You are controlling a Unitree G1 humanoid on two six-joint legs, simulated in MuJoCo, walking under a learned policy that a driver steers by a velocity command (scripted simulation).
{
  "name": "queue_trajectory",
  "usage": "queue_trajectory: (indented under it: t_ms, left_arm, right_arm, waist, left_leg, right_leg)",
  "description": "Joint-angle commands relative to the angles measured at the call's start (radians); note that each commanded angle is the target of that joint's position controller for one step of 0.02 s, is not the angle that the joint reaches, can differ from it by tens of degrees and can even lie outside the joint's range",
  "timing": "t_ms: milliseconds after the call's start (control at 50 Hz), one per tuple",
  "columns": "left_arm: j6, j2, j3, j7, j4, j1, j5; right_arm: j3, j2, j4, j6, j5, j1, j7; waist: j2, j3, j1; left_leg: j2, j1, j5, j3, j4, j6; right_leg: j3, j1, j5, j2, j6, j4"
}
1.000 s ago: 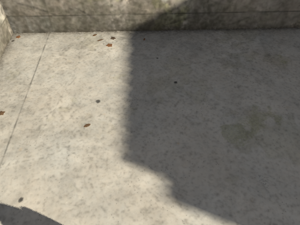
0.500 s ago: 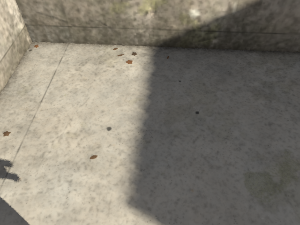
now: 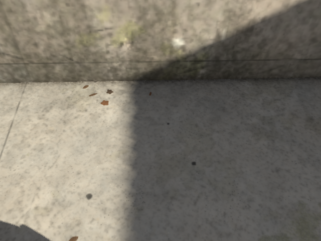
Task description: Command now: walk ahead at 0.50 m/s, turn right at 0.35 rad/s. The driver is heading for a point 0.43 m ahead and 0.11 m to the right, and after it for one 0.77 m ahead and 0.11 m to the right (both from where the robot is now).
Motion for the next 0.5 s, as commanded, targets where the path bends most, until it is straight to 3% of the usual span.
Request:
queue_trajectory:
  t_ms: [20, 100, 180, 220, 240, 260, 280, 300, 320, 340, 360, 380, 400, 420, 460, 500]
  left_arm:
    - [-0.007, 0.041, 0.010, -0.009, -0.049, -0.002, 0.006]
    - [-0.010, 0.008, -0.009, -0.033, -0.106, -0.140, 0.009]
    - [-0.008, 0.010, -0.014, -0.062, -0.175, -0.219, 0.005]
    - [-0.005, 0.037, -0.002, -0.075, -0.194, -0.188, 0.004]
    - [-0.001, 0.061, 0.011, -0.077, -0.191, -0.132, 0.004]
    - [0.001, 0.100, 0.033, -0.076, -0.169, -0.016, 0.001]
    - [0.004, 0.163, 0.067, -0.062, -0.131, 0.151, -0.001]
    - [0.013, 0.272, 0.098, -0.038, -0.113, 0.256, 0.001]
    - [0.004, 0.271, 0.085, -0.039, -0.136, 0.231, 0.002]
    - [-0.003, 0.193, 0.061, -0.039, -0.138, 0.229, 0.013]
    - [-0.011, 0.151, 0.050, -0.037, -0.145, 0.174, 0.013]
    - [-0.016, 0.123, 0.041, -0.039, -0.160, 0.101, 0.011]
    - [-0.018, 0.093, 0.031, -0.036, -0.178, 0.048, 0.016]
    - [-0.018, 0.088, 0.026, -0.033, -0.191, 0.028, 0.022]
    - [-0.020, 0.117, 0.032, -0.022, -0.195, 0.034, 0.017]
    - [-0.020, 0.150, 0.041, -0.007, -0.193, 0.064, 0.015]
  right_arm:
    - [-0.024, -0.146, -0.062, -0.017, 0.001, -0.067, -0.019]
    - [-0.025, -0.162, -0.036, -0.006, 0.011, 0.002, -0.030]
    - [-0.034, -0.181, -0.019, 0.032, 0.022, 0.052, -0.034]
    - [-0.042, -0.208, -0.035, 0.048, 0.026, 0.024, -0.042]
    - [-0.047, -0.221, -0.043, 0.057, 0.027, 0.012, -0.048]
    - [-0.049, -0.228, -0.053, 0.065, 0.026, -0.003, -0.052]
    - [-0.045, -0.225, -0.067, 0.066, 0.028, -0.020, -0.055]
    - [-0.018, -0.135, -0.106, 0.045, 0.002, 0.041, -0.044]
    - [0.008, -0.076, -0.135, -0.002, 0.010, 0.045, -0.023]
    - [-0.015, -0.158, -0.163, -0.039, 0.049, -0.079, -0.005]
    - [-0.014, -0.164, -0.181, -0.056, 0.066, -0.126, 0.000]
    - [-0.017, -0.156, -0.171, -0.059, 0.048, -0.128, -0.007]
    - [-0.029, -0.169, -0.162, -0.047, 0.029, -0.115, -0.013]
    - [-0.033, -0.167, -0.163, -0.031, 0.022, -0.098, -0.013]
    - [-0.032, -0.141, -0.174, -0.009, 0.009, -0.094, -0.017]
    - [-0.026, -0.123, -0.204, 0.000, 0.002, -0.165, -0.023]
  waist:
    - [0.096, 0.028, 0.029]
    - [0.075, 0.068, -0.026]
    - [0.074, 0.085, -0.039]
    - [0.113, 0.041, 0.001]
    - [0.138, -0.003, 0.039]
    - [0.144, -0.068, 0.105]
    - [0.109, -0.151, 0.192]
    - [-0.098, -0.265, 0.169]
    - [-0.163, -0.379, 0.120]
    - [-0.077, -0.314, 0.169]
    - [-0.027, -0.196, 0.146]
    - [0.056, -0.115, 0.094]
    - [0.054, -0.078, 0.057]
    - [0.037, -0.066, 0.031]
    - [0.026, -0.050, 0.014]
    - [0.017, -0.025, 0.029]
  left_leg:
    - [0.267, -0.044, 0.206, -0.083, -0.163, 0.103]
    - [0.282, 0.041, 0.244, -0.005, -0.165, 0.085]
    - [0.340, 0.231, 0.429, 0.031, -0.061, 0.077]
    - [0.348, 0.259, 0.744, 0.062, 0.052, 0.056]
    - [0.346, 0.260, 0.908, 0.074, 0.151, 0.046]
    - [0.330, 0.226, 0.985, 0.087, 0.313, 0.029]
    - [0.288, 0.083, 0.862, 0.102, 0.551, -0.008]
    - [0.175, -0.310, 0.271, 0.100, 0.922, -0.066]
    - [-0.009, -0.593, -0.416, -0.110, 1.157, -0.087]
    - [0.059, -0.707, -0.367, -0.226, 1.184, -0.056]
    - [0.107, -0.723, -0.276, -0.213, 1.115, -0.033]
    - [0.147, -0.667, -0.216, -0.205, 1.010, -0.037]
    - [0.174, -0.592, -0.179, -0.203, 0.930, -0.048]
    - [0.184, -0.532, -0.159, -0.205, 0.894, -0.062]
    - [0.180, -0.500, -0.122, -0.183, 0.801, -0.101]
    - [0.162, -0.512, -0.016, -0.167, 0.661, -0.132]
  right_leg:
    - [0.012, 0.000, 0.185, -0.007, 0.007, -0.142]
    - [-0.067, 0.001, 0.255, 0.007, -0.002, -0.305]
    - [-0.119, -0.070, 0.111, 0.031, -0.033, -0.370]
    - [-0.178, 0.028, 0.009, 0.082, -0.065, -0.373]
    - [-0.207, 0.116, -0.042, 0.118, -0.085, -0.362]
    - [-0.220, 0.269, -0.052, 0.157, -0.114, -0.381]
    - [-0.166, 0.537, 0.007, 0.165, -0.158, -0.457]
    - [0.238, 0.918, -0.024, -0.074, -0.287, -0.458]
    - [0.740, 1.102, -0.126, -0.242, -0.431, -0.640]
    - [0.640, 1.073, -0.127, -0.210, -0.369, -0.681]
    - [0.483, 0.938, -0.068, -0.172, -0.325, -0.685]
    - [0.372, 0.774, 0.028, -0.125, -0.293, -0.700]
    - [0.297, 0.657, 0.108, -0.092, -0.274, -0.719]
    - [0.273, 0.579, 0.143, -0.071, -0.271, -0.742]
    - [0.224, 0.492, 0.213, -0.051, -0.277, -0.765]
    - [0.177, 0.444, 0.234, -0.024, -0.265, -0.775]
